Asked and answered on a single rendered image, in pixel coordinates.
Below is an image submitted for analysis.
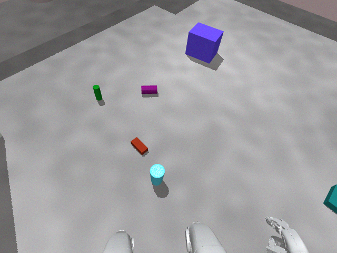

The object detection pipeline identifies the right robot hand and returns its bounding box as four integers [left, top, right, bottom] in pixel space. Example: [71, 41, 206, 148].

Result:
[265, 216, 309, 253]

